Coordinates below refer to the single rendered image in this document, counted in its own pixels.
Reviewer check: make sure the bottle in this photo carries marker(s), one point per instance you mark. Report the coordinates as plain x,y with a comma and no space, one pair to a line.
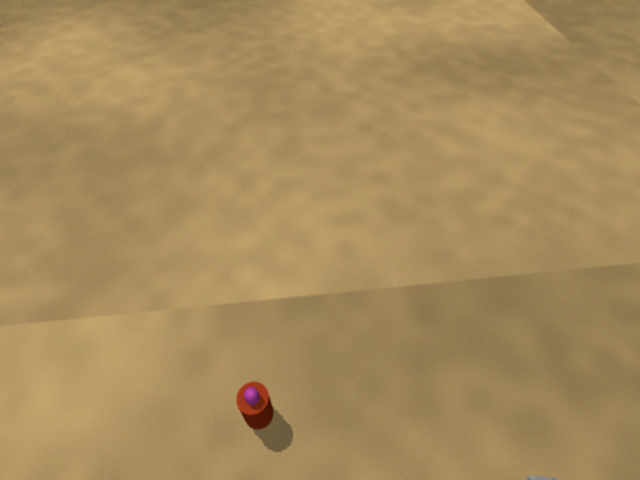
255,405

